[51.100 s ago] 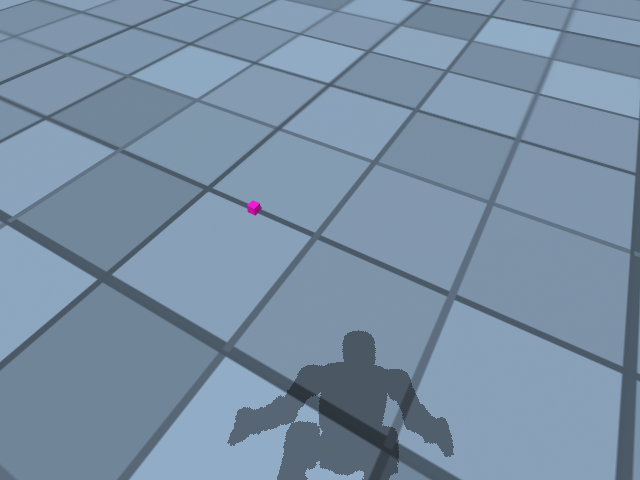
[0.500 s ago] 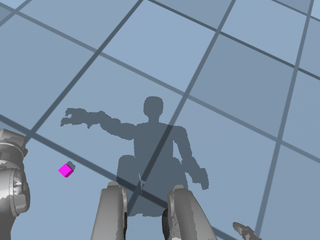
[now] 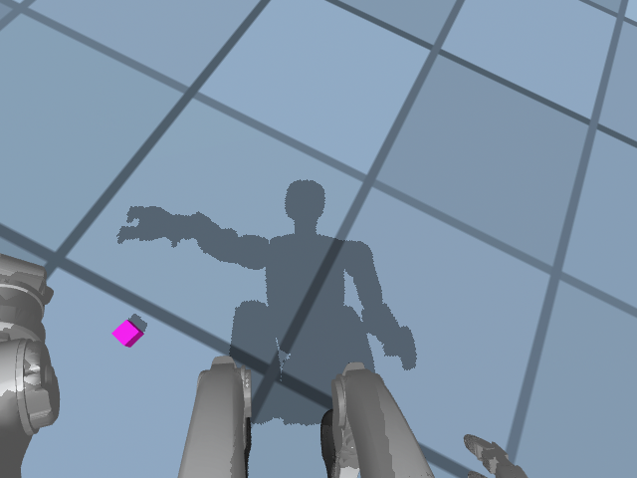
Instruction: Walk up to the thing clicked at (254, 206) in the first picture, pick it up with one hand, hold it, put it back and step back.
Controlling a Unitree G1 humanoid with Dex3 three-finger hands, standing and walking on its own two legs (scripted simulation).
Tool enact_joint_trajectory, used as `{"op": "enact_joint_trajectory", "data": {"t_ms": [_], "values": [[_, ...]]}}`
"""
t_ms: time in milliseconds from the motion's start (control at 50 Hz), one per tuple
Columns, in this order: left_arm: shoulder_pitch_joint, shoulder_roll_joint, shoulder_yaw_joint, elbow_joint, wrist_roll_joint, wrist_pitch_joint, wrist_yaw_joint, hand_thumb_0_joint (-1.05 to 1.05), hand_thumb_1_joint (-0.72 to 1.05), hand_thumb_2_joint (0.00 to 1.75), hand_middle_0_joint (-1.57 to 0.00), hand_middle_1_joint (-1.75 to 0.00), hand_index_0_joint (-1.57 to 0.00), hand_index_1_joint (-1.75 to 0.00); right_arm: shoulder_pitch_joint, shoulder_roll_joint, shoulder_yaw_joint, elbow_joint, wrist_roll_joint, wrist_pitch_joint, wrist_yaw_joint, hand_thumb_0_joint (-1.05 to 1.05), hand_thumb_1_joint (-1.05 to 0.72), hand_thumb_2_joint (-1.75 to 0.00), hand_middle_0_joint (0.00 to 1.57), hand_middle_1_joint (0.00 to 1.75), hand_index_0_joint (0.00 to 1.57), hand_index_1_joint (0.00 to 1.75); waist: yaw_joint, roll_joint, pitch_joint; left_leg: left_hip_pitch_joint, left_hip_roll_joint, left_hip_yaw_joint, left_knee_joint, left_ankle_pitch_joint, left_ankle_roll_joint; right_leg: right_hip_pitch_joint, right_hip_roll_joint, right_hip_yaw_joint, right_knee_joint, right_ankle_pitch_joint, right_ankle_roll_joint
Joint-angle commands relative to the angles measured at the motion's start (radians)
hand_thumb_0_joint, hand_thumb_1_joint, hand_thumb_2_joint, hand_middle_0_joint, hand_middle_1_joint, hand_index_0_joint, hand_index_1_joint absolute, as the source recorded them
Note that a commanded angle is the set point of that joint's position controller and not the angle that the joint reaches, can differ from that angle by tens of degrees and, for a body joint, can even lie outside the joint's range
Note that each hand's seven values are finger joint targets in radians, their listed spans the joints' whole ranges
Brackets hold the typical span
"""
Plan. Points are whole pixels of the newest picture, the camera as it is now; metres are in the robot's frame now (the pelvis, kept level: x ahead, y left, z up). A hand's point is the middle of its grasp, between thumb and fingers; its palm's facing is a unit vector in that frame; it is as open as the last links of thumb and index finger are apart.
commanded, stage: withdraw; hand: left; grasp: from above
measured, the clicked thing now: (128, 333) +0.35 +0.38 -0.56
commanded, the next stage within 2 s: approach in 0.36 s
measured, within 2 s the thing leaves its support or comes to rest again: neither
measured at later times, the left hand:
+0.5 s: hand (76, 319) +0.34 +0.38 -0.30, palm faces -0.26 -0.34 -0.90, open 11.9 cm
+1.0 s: hand (129, 334) +0.34 +0.36 -0.49, palm faces -0.27 -0.29 -0.92, open 12.2 cm
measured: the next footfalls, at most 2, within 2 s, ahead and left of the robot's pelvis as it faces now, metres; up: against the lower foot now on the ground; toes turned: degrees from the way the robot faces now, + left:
none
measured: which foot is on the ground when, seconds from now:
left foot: down 0.00-1.00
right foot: down 0.00-1.00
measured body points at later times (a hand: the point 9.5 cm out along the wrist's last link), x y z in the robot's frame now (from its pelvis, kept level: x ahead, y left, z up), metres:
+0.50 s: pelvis -0.03 +0.01 -0.12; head +0.22 +0.07 +0.25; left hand +0.35 +0.40 -0.25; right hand +0.07 -0.26 -0.25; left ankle +0.06 +0.12 -0.55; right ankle +0.04 -0.12 -0.55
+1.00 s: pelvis -0.05 +0.00 -0.27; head +0.21 +0.08 +0.08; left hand +0.35 +0.37 -0.44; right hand +0.03 -0.27 -0.37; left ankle +0.05 +0.12 -0.55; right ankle +0.04 -0.12 -0.55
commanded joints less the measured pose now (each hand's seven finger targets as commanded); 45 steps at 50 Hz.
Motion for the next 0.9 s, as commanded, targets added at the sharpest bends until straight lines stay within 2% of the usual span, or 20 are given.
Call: {"op": "enact_joint_trajectory", "data": {"t_ms": [0,40,80,140,200,240,320,360,400,460,480,520,560,580,640,740,780,800,840,880], "values": [[-0.172,0.283,-0.027,-0.013,0.061,0.007,0.012,0.0,-0.39,0.87,-0.27,-0.8,-0.23,-0.84,0.138,-0.174,-0.056,-0.047,0.012,-0.026,-0.017,0.0,-0.9,-0.9,0.2,0.3,0.2,0.3,0.035,0.125,-0.447,0.438,-0.01,0.027,-0.234,0.194,0.013,0.219,0.007,-0.01,-0.227,0.188,-0.024],[-0.182,0.26,-0.047,0.035,0.07,-0.017,0.009,0.0,-0.23,0.71,-0.39,-0.66,-0.39,-0.68,0.128,-0.164,-0.043,-0.062,0.004,-0.034,-0.018,0.0,-0.88,-0.89,0.2,0.3,0.2,0.3,0.018,0.096,-0.388,0.381,-0.011,0.029,-0.214,0.173,0.017,0.198,0.01,-0.011,-0.212,0.173,-0.023],[-0.172,0.213,-0.085,0.104,0.079,-0.051,0.006,0.0,-0.13,0.67,-0.43,-0.62,-0.42,-0.63,0.122,-0.163,-0.036,-0.069,-0.005,-0.042,-0.018,0.0,-0.88,-0.89,0.2,0.3,0.2,0.3,-0.005,0.056,-0.326,0.31,-0.014,0.038,-0.184,0.156,0.024,0.164,0.011,-0.003,-0.197,0.164,-0.023],[-0.207,0.198,-0.106,0.137,0.092,-0.119,0.01,0.0,-0.15,0.68,-0.4,-0.65,-0.4,-0.65,0.133,-0.179,-0.028,-0.077,-0.026,-0.058,-0.008,0.0,-0.88,-0.89,0.2,0.3,0.2,0.3,-0.028,0.042,-0.296,0.217,-0.02,0.044,-0.124,0.153,0.029,0.101,0.009,0.003,-0.142,0.165,-0.025],[-0.214,0.212,-0.109,0.145,0.126,-0.197,0.022,0.0,-0.16,0.69,-0.39,-0.66,-0.39,-0.66,0.148,-0.195,-0.025,-0.077,-0.037,-0.072,0.011,0.0,-0.88,-0.89,0.2,0.3,0.2,0.3,-0.033,0.068,-0.329,0.159,-0.022,0.054,-0.04,0.172,0.029,0.041,0.013,0.011,-0.075,0.188,-0.025],[-0.192,0.259,-0.084,0.128,0.159,-0.247,0.03,0.0,-0.26,0.76,-0.39,-0.71,-0.37,-0.73,0.159,-0.205,-0.026,-0.073,-0.047,-0.076,0.028,0.0,-0.91,-0.91,0.2,0.3,0.2,0.3,-0.019,0.093,-0.385,0.154,-0.021,0.049,0.018,0.207,0.026,0.003,0.015,0.006,-0.006,0.213,-0.025],[-0.153,0.32,-0.025,0.015,0.207,-0.344,0.033,0.0,-0.22,0.71,-0.45,-0.66,-0.42,-0.68,0.162,-0.225,-0.034,-0.058,-0.065,-0.073,0.056,0.0,-0.91,-0.91,0.2,0.3,0.2,0.3,0.015,0.196,-0.549,0.206,-0.017,0.042,0.133,0.334,0.014,-0.068,0.012,-0.01,0.149,0.295,-0.024],[-0.15,0.397,0.021,-0.106,0.229,-0.385,0.033,0.0,-0.19,0.69,-0.48,-0.63,-0.45,-0.66,0.162,-0.232,-0.044,-0.062,-0.066,-0.062,0.062,0.0,-0.92,-0.91,0.2,0.3,0.2,0.3,0.045,0.26,-0.695,0.283,-0.012,0.035,0.169,0.392,0.01,-0.075,0.009,-0.019,0.204,0.324,-0.026],[-0.145,0.421,0.041,-0.233,0.245,-0.411,0.03,0.0,-0.16,0.67,-0.51,-0.59,-0.49,-0.62,0.155,-0.239,-0.056,-0.058,-0.063,-0.044,0.061,0.0,-0.92,-0.91,0.2,0.3,0.2,0.3,0.052,0.332,-0.786,0.359,-0.002,0.023,0.187,0.441,-0.001,-0.108,0.001,-0.033,0.262,0.33,-0.034],[-0.09,0.384,0.011,-0.183,0.296,-0.426,0.013,0.0,-0.13,0.64,-0.53,-0.56,-0.5,-0.59,0.139,-0.239,-0.065,-0.045,-0.062,-0.018,0.051,0.0,-0.91,-0.91,0.2,0.3,0.2,0.3,0.027,0.275,-0.696,0.254,0.003,0.012,0.214,0.342,0.003,-0.189,0.0,-0.046,0.298,0.259,-0.034],[-0.107,0.427,0.04,-0.206,0.312,-0.44,0.009,0.0,-0.21,0.72,-0.49,-0.55,-0.42,-0.64,0.139,-0.235,-0.071,-0.048,-0.063,-0.008,0.05,0.0,-0.9,-0.9,0.2,0.3,0.2,0.3,0.041,0.273,-0.725,0.251,0.003,0.008,0.227,0.31,0.007,-0.197,-0.003,-0.043,0.309,0.232,-0.034],[-0.112,0.433,0.058,-0.203,0.327,-0.465,0.004,0.0,-0.37,0.87,-0.4,-0.6,-0.31,-0.7,0.126,-0.236,-0.078,-0.051,-0.071,0.002,0.049,0.0,-0.89,-0.9,0.2,0.3,0.2,0.3,0.045,0.272,-0.709,0.183,0.0,0.01,0.26,0.23,0.011,-0.245,-0.011,-0.042,0.345,0.175,-0.034],[-0.089,0.387,0.025,-0.114,0.362,-0.494,0.0,0.0,-0.41,0.89,-0.39,-0.6,-0.3,-0.7,0.111,-0.226,-0.068,-0.044,-0.08,0.01,0.051,0.0,-0.89,-0.9,0.2,0.3,0.2,0.3,0.027,0.252,-0.632,0.087,-0.006,0.011,0.299,0.134,0.015,-0.313,-0.01,-0.047,0.38,0.105,-0.035],[-0.084,0.4,0.026,-0.074,0.383,-0.514,0.002,0.0,-0.4,0.89,-0.39,-0.59,-0.3,-0.69,0.104,-0.226,-0.063,-0.042,-0.084,0.013,0.049,0.0,-0.88,-0.89,0.2,0.3,0.2,0.3,0.029,0.218,-0.603,0.038,-0.008,0.011,0.319,0.088,0.017,-0.344,-0.007,-0.051,0.394,0.069,-0.035],[-0.15,0.391,-0.016,0.048,0.42,-0.588,0.012,0.0,-0.36,0.87,-0.4,-0.59,-0.32,-0.68,0.088,-0.234,-0.041,-0.041,-0.1,0.016,0.051,0.0,-0.88,-0.89,0.2,0.3,0.2,0.3,-0.014,0.15,-0.458,-0.142,-0.018,0.008,0.39,-0.061,0.028,-0.455,-0.006,-0.059,0.432,-0.057,-0.032],[-0.258,0.384,-0.054,0.191,0.458,-0.692,0.097,0.0,-0.3,0.82,-0.41,-0.62,-0.35,-0.69,0.096,-0.27,0.011,-0.052,-0.128,0.0,0.064,0.0,-0.87,-0.89,0.2,0.3,0.2,0.3,-0.077,0.093,-0.421,-0.238,-0.021,0.002,0.499,-0.093,0.031,-0.511,-0.005,-0.086,0.493,-0.075,-0.019],[-0.257,0.413,-0.043,0.278,0.477,-0.715,0.15,0.0,-0.26,0.78,-0.42,-0.63,-0.37,-0.69,0.094,-0.277,0.031,-0.057,-0.143,-0.011,0.071,0.0,-0.88,-0.89,0.2,0.3,0.2,0.3,-0.077,0.101,-0.404,-0.267,-0.02,0.007,0.536,-0.095,0.029,-0.524,0.002,-0.097,0.517,-0.074,-0.019],[-0.274,0.427,-0.02,0.303,0.483,-0.723,0.182,0.0,-0.25,0.77,-0.43,-0.63,-0.38,-0.69,0.097,-0.287,0.039,-0.058,-0.154,-0.017,0.074,0.0,-0.88,-0.89,0.2,0.3,0.2,0.3,-0.088,0.102,-0.411,-0.269,-0.018,0.006,0.556,-0.077,0.027,-0.523,0.001,-0.105,0.534,-0.053,-0.014],[-0.278,0.485,0.026,0.358,0.491,-0.725,0.25,0.0,-0.21,0.74,-0.44,-0.63,-0.39,-0.68,0.095,-0.294,0.057,-0.06,-0.173,-0.028,0.082,0.0,-0.88,-0.89,0.2,0.3,0.2,0.3,-0.077,0.127,-0.421,-0.274,-0.012,0.015,0.596,-0.062,0.025,-0.526,0.005,-0.111,0.559,-0.039,-0.014],[-0.308,0.545,0.085,0.396,0.495,-0.711,0.315,0.0,-0.2,0.74,-0.44,-0.61,-0.39,-0.66,0.097,-0.304,0.074,-0.06,-0.194,-0.035,0.092,0.0,-0.88,-0.89,0.2,0.3,0.2,0.3,-0.083,0.17,-0.425,-0.27,-0.006,0.017,0.627,-0.031,0.021,-0.516,0.005,-0.115,0.58,-0.007,-0.011]]}}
